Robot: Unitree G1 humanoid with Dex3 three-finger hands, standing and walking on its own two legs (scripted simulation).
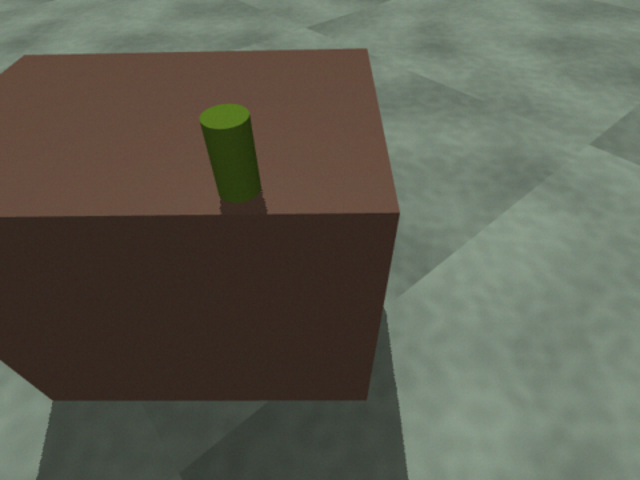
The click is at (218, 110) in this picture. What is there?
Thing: squat round
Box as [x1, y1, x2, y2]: [199, 104, 260, 202]
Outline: 210,107 200,115 199,119 219,195 223,199 232,202 248,200 255,196 260,189 249,113 245,107 237,104 221,104
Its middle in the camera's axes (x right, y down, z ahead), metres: -0.14 -0.15 +0.67
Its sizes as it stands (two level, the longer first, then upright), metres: 0.077 0.077 0.144
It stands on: a support 0.80 m high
